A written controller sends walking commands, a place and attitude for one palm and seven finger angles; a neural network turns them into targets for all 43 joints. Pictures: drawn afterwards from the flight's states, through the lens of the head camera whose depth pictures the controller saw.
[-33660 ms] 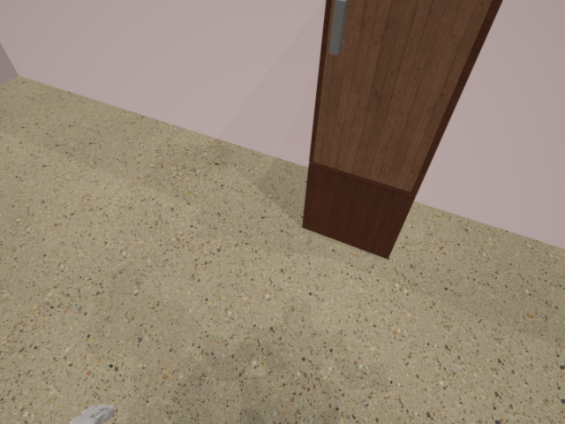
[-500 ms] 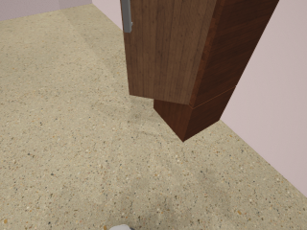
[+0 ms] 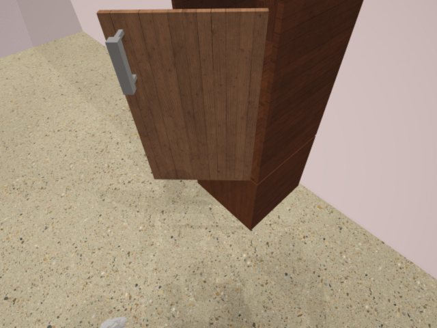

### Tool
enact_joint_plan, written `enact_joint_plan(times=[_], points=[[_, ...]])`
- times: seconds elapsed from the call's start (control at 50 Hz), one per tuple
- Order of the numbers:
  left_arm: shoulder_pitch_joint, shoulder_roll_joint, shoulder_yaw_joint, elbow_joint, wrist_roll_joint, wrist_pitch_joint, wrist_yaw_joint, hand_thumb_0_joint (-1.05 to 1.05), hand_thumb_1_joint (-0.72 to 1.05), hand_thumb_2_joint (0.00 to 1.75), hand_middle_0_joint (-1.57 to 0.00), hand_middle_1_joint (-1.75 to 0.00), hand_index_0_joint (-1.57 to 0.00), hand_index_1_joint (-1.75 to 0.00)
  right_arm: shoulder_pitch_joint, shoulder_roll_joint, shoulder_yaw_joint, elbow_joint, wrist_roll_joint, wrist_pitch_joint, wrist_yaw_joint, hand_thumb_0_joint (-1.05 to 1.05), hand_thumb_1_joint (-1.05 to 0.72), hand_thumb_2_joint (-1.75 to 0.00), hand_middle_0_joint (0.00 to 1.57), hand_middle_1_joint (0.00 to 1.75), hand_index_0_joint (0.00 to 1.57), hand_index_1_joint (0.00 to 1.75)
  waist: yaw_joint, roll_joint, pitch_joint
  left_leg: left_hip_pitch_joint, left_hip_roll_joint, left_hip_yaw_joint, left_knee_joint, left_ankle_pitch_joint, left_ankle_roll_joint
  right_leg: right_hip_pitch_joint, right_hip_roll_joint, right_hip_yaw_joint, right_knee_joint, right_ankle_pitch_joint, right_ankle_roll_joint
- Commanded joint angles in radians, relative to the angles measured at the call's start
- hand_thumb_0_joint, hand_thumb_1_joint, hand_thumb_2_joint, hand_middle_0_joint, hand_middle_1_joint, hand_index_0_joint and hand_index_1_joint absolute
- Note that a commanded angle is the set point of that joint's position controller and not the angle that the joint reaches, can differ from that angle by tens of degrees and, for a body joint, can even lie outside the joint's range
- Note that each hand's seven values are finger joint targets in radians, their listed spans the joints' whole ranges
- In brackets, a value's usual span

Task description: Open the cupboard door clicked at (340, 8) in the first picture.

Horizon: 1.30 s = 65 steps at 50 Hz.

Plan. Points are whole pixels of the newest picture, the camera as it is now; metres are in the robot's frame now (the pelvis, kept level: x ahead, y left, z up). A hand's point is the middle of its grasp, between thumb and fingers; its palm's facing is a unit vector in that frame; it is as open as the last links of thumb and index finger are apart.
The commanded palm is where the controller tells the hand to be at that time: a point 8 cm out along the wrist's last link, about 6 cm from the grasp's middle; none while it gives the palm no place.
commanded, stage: come to a stop and stand still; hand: left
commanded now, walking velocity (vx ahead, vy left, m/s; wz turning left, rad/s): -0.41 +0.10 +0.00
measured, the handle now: (124, 62) +0.64 +0.24 +0.16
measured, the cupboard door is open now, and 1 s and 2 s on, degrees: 45 45 45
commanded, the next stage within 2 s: look again from close up in 1.24 s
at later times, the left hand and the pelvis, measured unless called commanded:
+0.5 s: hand out of the picture +0.09 +0.24 -0.18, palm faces +0.06 -0.98 -0.18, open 7.3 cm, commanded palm none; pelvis +0.05 +0.05 +0.01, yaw +0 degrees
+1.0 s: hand out of the picture +0.04 +0.17 -0.16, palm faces -0.01 -0.98 -0.20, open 7.3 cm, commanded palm none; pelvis +0.01 +0.00 +0.01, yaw -1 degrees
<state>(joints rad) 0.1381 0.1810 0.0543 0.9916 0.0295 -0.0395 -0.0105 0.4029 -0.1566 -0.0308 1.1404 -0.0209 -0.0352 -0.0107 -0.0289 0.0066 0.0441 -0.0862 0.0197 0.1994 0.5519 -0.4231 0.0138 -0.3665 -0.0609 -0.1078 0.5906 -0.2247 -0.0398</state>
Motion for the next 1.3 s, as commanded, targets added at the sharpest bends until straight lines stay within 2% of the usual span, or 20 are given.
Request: enact_joint_plan(times=[0.0, 0.08, 0.2, 0.26, 0.28, 0.32, 0.34, 0.36, 0.42, 0.5, 0.64, 0.76, 0.8, 0.82, 0.9, 0.96, 1.0, 1.04, 1.12, 1.28], points=[[0.283, 0.185, 0.042, 0.036, -0.020, -0.016, 0.034, 0.00, 0.90, 0.90, -0.20, -0.30, -0.20, -0.30, -0.084, -0.088, -0.016, -0.108, 0.012, -0.008, -0.002, 0.00, -0.90, -0.90, 0.20, 0.30, 0.20, 0.30, 0.118, -0.134, -0.029, -0.514, 0.035, -0.176, 0.570, -0.154, -0.025, 0.404, -0.386, 0.470, -0.320, 0.344, -0.236], [0.086, 0.101, 0.001, -0.004, -0.016, -0.012, 0.046, 0.00, 0.90, 0.90, -0.20, -0.30, -0.20, -0.30, -0.016, -0.014, 0.003, -0.050, 0.021, 0.045, -0.009, 0.00, -0.90, -0.90, 0.20, 0.30, 0.20, 0.30, 0.010, -0.128, -0.086, -0.248, 0.048, -0.181, 0.352, -0.016, -0.061, 0.169, -0.237, 0.152, -0.275, 0.692, -0.128], [0.084, 0.153, 0.033, -0.003, -0.007, 0.027, 0.051, 0.00, 0.90, 0.90, -0.20, -0.30, -0.20, -0.30, -0.079, -0.042, -0.022, -0.089, 0.014, 0.077, -0.005, 0.00, -0.90, -0.90, 0.20, 0.30, 0.20, 0.30, 0.032, -0.140, -0.070, -0.259, -0.001, -0.141, 0.208, 0.040, -0.074, 0.188, -0.235, 0.144, -0.230, 0.575, -0.129], [0.052, 0.157, 0.036, -0.005, -0.009, 0.041, 0.050, 0.00, 0.90, 0.90, -0.20, -0.30, -0.20, -0.30, -0.068, -0.056, -0.030, -0.097, 0.012, 0.073, -0.008, 0.00, -0.90, -0.90, 0.20, 0.30, 0.20, 0.30, 0.003, -0.187, -0.043, -0.175, 0.006, -0.145, 0.014, 0.178, -0.066, 0.136, -0.210, 0.122, -0.163, 0.438, -0.086], [0.058, 0.143, 0.031, -0.009, -0.013, 0.047, 0.047, 0.00, 0.90, 0.90, -0.20, -0.30, -0.20, -0.30, -0.057, -0.076, -0.033, -0.096, 0.009, 0.066, -0.008, 0.00, -0.90, -0.90, 0.20, 0.30, 0.20, 0.30, 0.000, -0.141, -0.045, -0.103, 0.031, -0.164, -0.078, 0.307, -0.052, 0.081, -0.176, 0.109, -0.110, 0.322, -0.047], [0.131, 0.054, 0.011, -0.018, -0.026, 0.065, 0.047, 0.00, 0.90, 0.90, -0.20, -0.30, -0.20, -0.30, -0.076, -0.190, -0.049, -0.133, -0.005, 0.049, -0.018, 0.00, -0.90, -0.90, 0.20, 0.30, 0.20, 0.30, 0.026, 0.226, -0.079, -0.118, 0.339, -0.483, -0.216, 0.715, 0.116, 0.010, 0.002, 0.007, 0.143, -0.272, 0.060], [0.126, 0.065, 0.012, -0.025, -0.025, 0.073, 0.051, 0.00, 0.90, 0.90, -0.20, -0.30, -0.20, -0.30, -0.093, -0.210, -0.050, -0.147, -0.013, 0.050, -0.028, 0.00, -0.90, -0.90, 0.20, 0.30, 0.20, 0.30, 0.011, 0.216, -0.074, -0.171, 0.375, -0.500, -0.244, 0.702, 0.192, 0.025, 0.034, 0.079, 0.324, -0.401, 0.052], [0.116, 0.073, 0.015, -0.024, -0.022, 0.080, 0.049, 0.00, 0.90, 0.90, -0.20, -0.30, -0.20, -0.30, -0.127, -0.201, -0.046, -0.161, -0.013, 0.047, -0.035, 0.00, -0.90, -0.90, 0.20, 0.30, 0.20, 0.30, 0.015, 0.143, -0.060, -0.227, 0.359, -0.468, -0.261, 0.577, 0.196, 0.031, 0.033, 0.118, 0.425, -0.384, 0.043], [0.134, 0.092, 0.027, 0.000, -0.010, 0.088, 0.038, 0.00, 0.90, 0.90, -0.20, -0.30, -0.20, -0.30, -0.198, -0.162, -0.031, -0.185, -0.010, 0.041, -0.048, 0.00, -0.90, -0.90, 0.20, 0.30, 0.20, 0.30, 0.040, 0.175, -0.038, -0.204, 0.288, -0.389, -0.246, 0.522, 0.159, -0.055, 0.032, 0.164, 0.525, -0.262, 0.052], [0.132, 0.099, 0.029, -0.007, -0.010, 0.090, 0.029, 0.00, 0.90, 0.90, -0.20, -0.30, -0.20, -0.30, -0.148, -0.186, -0.041, -0.171, -0.005, 0.035, -0.053, 0.00, -0.90, -0.90, 0.20, 0.30, 0.20, 0.30, 0.012, 0.102, -0.115, -0.039, 0.301, -0.386, -0.250, 0.528, 0.156, -0.119, 0.029, 0.156, 0.494, -0.222, 0.078], [0.104, 0.071, 0.014, -0.022, -0.009, 0.092, 0.012, 0.00, 0.90, 0.90, -0.20, -0.30, -0.20, -0.30, -0.113, -0.208, -0.060, -0.144, -0.009, 0.040, -0.042, 0.00, -0.90, -0.90, 0.20, 0.30, 0.20, 0.30, -0.025, 0.169, -0.118, -0.013, 0.297, -0.384, -0.291, 0.333, 0.135, -0.027, 0.023, 0.098, 0.225, -0.277, 0.076], [0.259, 0.066, 0.013, 0.048, -0.013, 0.080, 0.017, 0.00, 0.90, 0.90, -0.20, -0.30, -0.20, -0.30, -0.169, -0.192, -0.066, -0.132, -0.004, 0.054, -0.023, 0.00, -0.90, -0.90, 0.20, 0.30, 0.20, 0.30, 0.044, 0.123, -0.053, -0.272, 0.172, -0.282, -0.311, 0.004, 0.029, 0.290, 0.051, 0.025, -0.206, -0.088, 0.033], [0.249, 0.164, 0.024, 0.043, -0.001, 0.070, 0.032, 0.00, 0.90, 0.90, -0.20, -0.30, -0.20, -0.30, -0.176, -0.089, -0.046, -0.147, 0.009, 0.067, -0.014, 0.00, -0.90, -0.90, 0.20, 0.30, 0.20, 0.30, 0.039, -0.201, 0.009, -0.340, 0.012, -0.145, -0.065, -0.016, -0.054, 0.178, -0.187, 0.320, -0.435, -0.369, -0.065], [0.153, 0.186, 0.022, 0.011, -0.003, 0.067, 0.037, 0.00, 0.90, 0.90, -0.20, -0.30, -0.20, -0.30, -0.188, -0.078, -0.040, -0.154, 0.003, 0.072, -0.003, 0.00, -0.90, -0.90, 0.20, 0.30, 0.20, 0.30, 0.028, -0.233, 0.056, -0.299, 0.006, -0.145, 0.057, -0.003, -0.050, 0.026, -0.269, 0.361, -0.509, -0.489, -0.111], [0.066, 0.109, -0.006, 0.010, -0.014, 0.038, 0.040, 0.00, 0.90, 0.90, -0.20, -0.30, -0.20, -0.30, -0.136, -0.073, -0.034, -0.099, -0.001, 0.072, 0.002, 0.00, -0.90, -0.90, 0.20, 0.30, 0.20, 0.30, -0.004, -0.211, 0.094, -0.276, 0.019, -0.182, 0.196, 0.079, -0.030, 0.040, -0.161, 0.211, -0.407, -0.101, -0.090], [0.110, 0.098, -0.012, 0.047, -0.017, 0.023, 0.040, 0.00, 0.90, 0.90, -0.20, -0.30, -0.20, -0.30, -0.096, -0.047, -0.020, -0.067, 0.003, 0.055, -0.006, 0.00, -0.90, -0.90, 0.20, 0.30, 0.20, 0.30, -0.001, -0.141, 0.053, -0.191, 0.021, -0.166, 0.000, 0.129, -0.041, 0.123, -0.144, 0.173, -0.298, 0.125, -0.076], [0.155, 0.076, -0.022, 0.079, -0.029, 0.018, 0.038, 0.00, 0.90, 0.90, -0.20, -0.30, -0.20, -0.30, -0.061, -0.064, -0.008, -0.034, 0.003, 0.027, -0.017, 0.00, -0.90, -0.90, 0.20, 0.30, 0.20, 0.30, 0.014, 0.012, -0.026, -0.069, 0.072, -0.239, -0.150, 0.461, -0.018, 0.159, -0.083, 0.132, -0.192, 0.207, -0.014], [0.177, 0.052, -0.025, 0.091, -0.032, 0.023, 0.044, 0.00, 0.90, 0.90, -0.20, -0.30, -0.20, -0.30, -0.069, -0.095, -0.008, -0.022, 0.004, 0.021, -0.033, 0.00, -0.90, -0.90, 0.20, 0.30, 0.20, 0.30, 0.031, 0.045, -0.024, -0.086, 0.124, -0.264, -0.138, 0.500, 0.004, 0.193, -0.051, 0.133, -0.225, 0.148, 0.010], [0.170, 0.065, -0.022, 0.113, -0.029, 0.031, 0.042, 0.00, 0.90, 0.90, -0.20, -0.30, -0.20, -0.30, -0.076, -0.076, 0.000, -0.003, 0.009, 0.022, -0.037, 0.00, -0.90, -0.90, 0.20, 0.30, 0.20, 0.30, 0.033, 0.089, -0.020, -0.084, 0.102, -0.244, -0.155, 0.465, -0.004, 0.218, -0.048, 0.132, -0.239, 0.138, 0.010], [0.186, 0.043, -0.030, 0.134, -0.025, 0.024, 0.042, 0.00, 0.90, 0.90, -0.20, -0.30, -0.20, -0.30, -0.083, -0.063, 0.003, 0.001, 0.006, 0.027, -0.033, 0.00, -0.90, -0.90, 0.20, 0.30, 0.20, 0.30, 0.023, -0.035, 0.033, -0.080, 0.084, -0.234, -0.188, 0.332, -0.009, 0.180, -0.053, 0.139, -0.292, 0.055, 0.009]])
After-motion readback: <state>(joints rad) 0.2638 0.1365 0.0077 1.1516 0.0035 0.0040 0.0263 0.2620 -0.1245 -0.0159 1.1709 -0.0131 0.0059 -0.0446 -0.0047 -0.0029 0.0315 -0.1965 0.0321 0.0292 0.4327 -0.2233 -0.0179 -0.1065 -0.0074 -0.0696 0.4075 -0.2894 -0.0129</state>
